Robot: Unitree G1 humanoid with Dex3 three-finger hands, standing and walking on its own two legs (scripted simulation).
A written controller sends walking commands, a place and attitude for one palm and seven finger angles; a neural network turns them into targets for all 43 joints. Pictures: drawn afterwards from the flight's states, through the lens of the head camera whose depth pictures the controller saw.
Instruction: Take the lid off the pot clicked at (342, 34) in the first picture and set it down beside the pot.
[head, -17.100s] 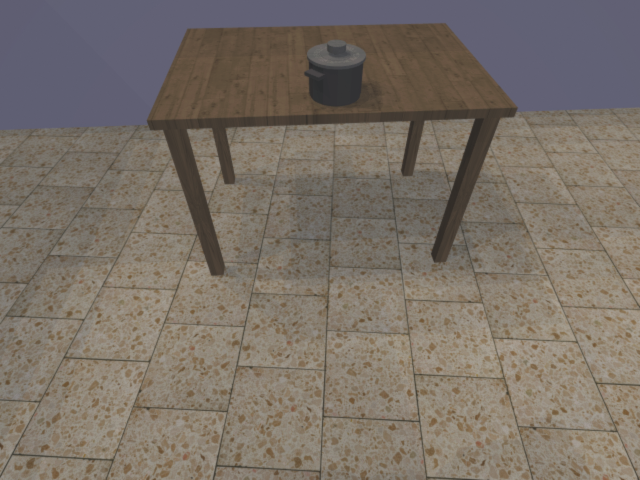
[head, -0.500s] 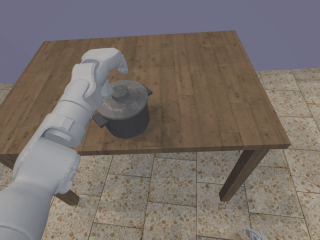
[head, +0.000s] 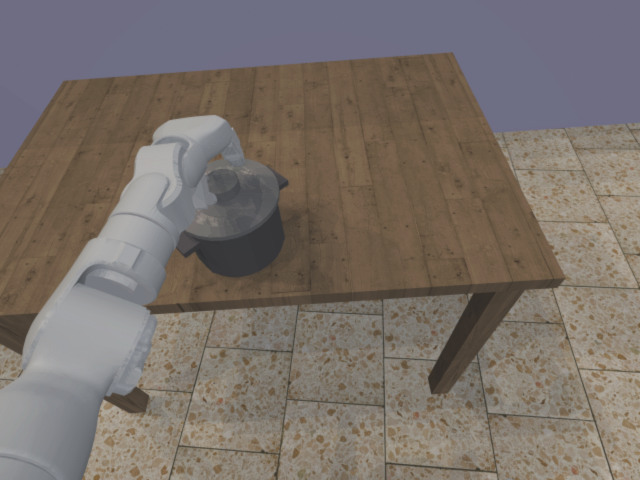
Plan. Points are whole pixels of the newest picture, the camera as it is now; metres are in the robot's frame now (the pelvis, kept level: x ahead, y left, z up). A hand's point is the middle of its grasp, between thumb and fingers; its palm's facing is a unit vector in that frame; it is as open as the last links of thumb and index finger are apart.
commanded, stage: lower the open fingers around the knob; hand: left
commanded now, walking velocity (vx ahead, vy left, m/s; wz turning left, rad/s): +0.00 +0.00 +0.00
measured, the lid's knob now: (221, 185) +0.50 +0.13 +0.08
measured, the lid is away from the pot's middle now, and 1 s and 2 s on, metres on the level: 0.00 0.00 0.00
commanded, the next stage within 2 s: close the fingers and squeeze the knob in 0.44 s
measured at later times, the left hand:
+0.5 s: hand (207, 189) +0.47 +0.14 +0.10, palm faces -0.34 -0.06 -0.94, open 10.0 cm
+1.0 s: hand (210, 188) +0.48 +0.14 +0.10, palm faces -0.35 -0.05 -0.93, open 8.9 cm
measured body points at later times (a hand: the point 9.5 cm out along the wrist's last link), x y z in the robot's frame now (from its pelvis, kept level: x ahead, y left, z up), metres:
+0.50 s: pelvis +0.00 +0.00 +0.00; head +0.05 -0.03 +0.44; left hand +0.48 +0.14 +0.15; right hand +0.08 -0.26 -0.14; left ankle -0.04 +0.11 -0.74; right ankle +0.00 -0.15 -0.74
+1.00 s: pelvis +0.00 +0.00 +0.00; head +0.06 -0.02 +0.44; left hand +0.49 +0.14 +0.15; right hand +0.07 -0.26 -0.14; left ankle -0.04 +0.11 -0.74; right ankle +0.00 -0.15 -0.74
